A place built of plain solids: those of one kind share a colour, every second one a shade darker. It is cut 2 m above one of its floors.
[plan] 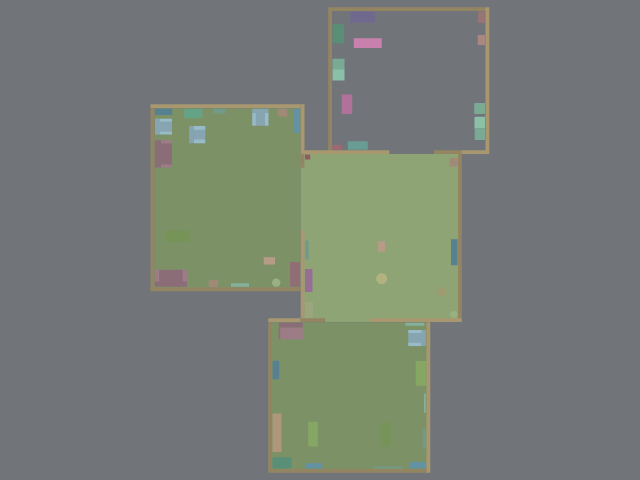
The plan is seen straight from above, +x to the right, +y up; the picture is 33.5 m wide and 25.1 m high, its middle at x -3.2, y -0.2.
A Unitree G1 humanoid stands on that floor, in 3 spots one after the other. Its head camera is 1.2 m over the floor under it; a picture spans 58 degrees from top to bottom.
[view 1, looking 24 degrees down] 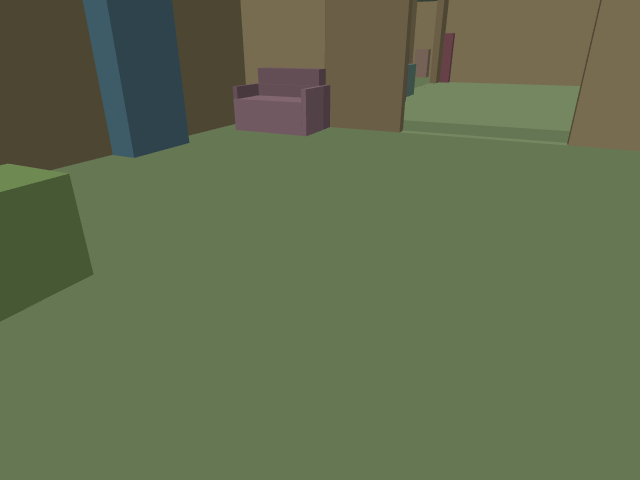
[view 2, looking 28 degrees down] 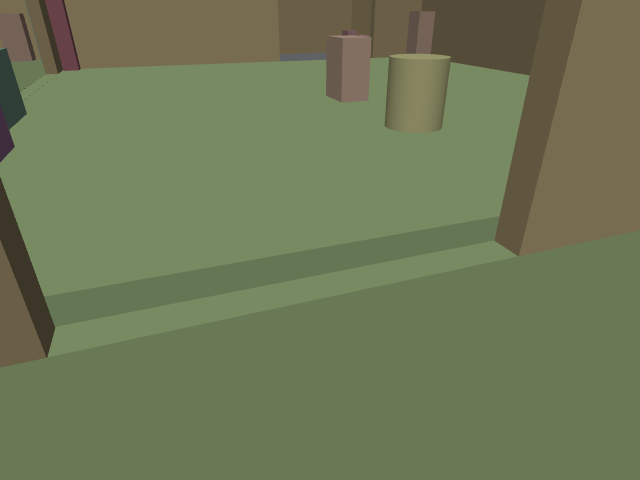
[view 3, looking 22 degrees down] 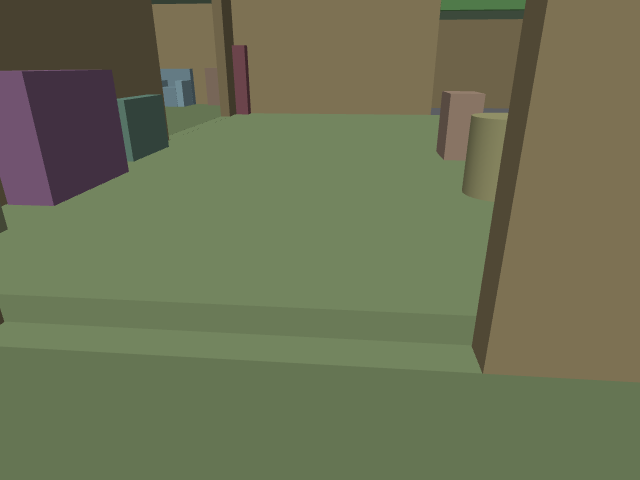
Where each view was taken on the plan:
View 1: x -1.19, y -11.15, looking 115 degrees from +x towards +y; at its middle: floor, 2.95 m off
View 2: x -2.38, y -6.06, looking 70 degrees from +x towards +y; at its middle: floor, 2.22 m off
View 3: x -1.19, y -6.02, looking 95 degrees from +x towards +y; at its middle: floor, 2.79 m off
